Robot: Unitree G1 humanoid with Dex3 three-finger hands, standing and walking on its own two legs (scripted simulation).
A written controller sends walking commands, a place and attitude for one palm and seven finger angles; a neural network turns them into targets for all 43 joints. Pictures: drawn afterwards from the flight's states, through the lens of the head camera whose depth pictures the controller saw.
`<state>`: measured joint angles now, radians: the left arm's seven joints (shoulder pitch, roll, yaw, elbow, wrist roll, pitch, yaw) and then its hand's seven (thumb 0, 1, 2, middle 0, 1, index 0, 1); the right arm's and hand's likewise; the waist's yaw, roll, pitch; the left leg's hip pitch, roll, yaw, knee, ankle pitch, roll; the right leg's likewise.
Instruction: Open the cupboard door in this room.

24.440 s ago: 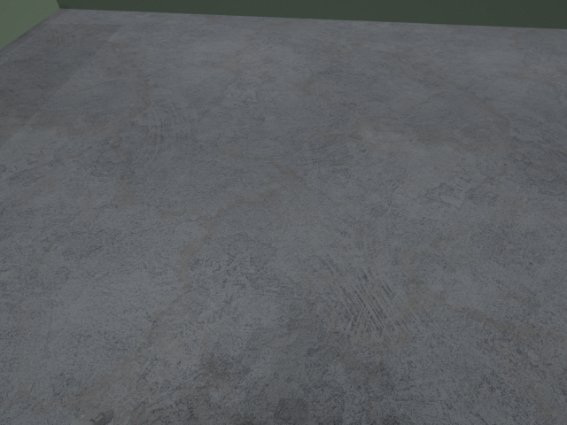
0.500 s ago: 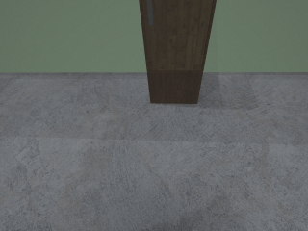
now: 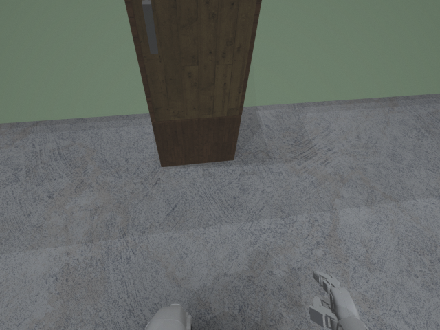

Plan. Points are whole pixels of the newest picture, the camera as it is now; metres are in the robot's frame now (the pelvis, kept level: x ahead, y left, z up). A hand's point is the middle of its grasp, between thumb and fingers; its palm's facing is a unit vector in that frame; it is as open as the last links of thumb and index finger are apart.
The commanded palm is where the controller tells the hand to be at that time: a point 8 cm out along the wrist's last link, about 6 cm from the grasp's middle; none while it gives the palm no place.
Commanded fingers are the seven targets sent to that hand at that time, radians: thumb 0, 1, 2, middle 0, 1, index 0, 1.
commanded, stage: walk to a spot facing it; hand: left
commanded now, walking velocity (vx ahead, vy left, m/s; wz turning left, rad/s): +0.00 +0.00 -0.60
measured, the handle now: (150, 25) +0.85 +0.33 +0.05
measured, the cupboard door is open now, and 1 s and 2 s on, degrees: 0 0 0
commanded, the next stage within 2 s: turn to face it in 0.26 s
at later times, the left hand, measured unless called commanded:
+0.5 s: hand (193, 226) +0.33 +0.10 -0.14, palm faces -0.34 -0.91 -0.25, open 7.4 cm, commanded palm none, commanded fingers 0.00 0.90 0.90 -0.20 -0.30 -0.20 -0.30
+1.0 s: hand (125, 266) +0.23 +0.24 -0.15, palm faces +0.03 -0.97 -0.26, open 7.4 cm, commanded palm none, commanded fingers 0.00 0.90 0.90 -0.20 -0.30 -0.20 -0.30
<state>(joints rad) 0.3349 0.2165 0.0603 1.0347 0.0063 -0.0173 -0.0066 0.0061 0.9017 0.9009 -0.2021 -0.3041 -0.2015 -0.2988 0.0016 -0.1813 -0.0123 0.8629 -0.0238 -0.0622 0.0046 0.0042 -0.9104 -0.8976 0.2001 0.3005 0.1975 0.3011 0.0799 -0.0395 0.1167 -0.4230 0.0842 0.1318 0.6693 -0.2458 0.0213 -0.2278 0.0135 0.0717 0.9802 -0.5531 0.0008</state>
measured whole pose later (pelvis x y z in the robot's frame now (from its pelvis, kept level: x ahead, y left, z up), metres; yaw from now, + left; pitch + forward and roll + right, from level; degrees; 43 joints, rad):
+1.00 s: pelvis +0.16 +0.01 +0.02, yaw +0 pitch +1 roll -2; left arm 0.17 0.28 0.08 0.99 0.01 0.05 0.02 0.01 0.91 0.90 -0.20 -0.30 -0.20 -0.30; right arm 0.21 -0.20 -0.05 0.95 -0.02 0.01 -0.01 0.01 -0.91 -0.90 0.20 0.30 0.20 0.30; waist 0.00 -0.02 0.08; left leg -0.26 -0.01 0.04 0.48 -0.24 0.07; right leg -0.48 -0.08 -0.02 1.12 -0.40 0.10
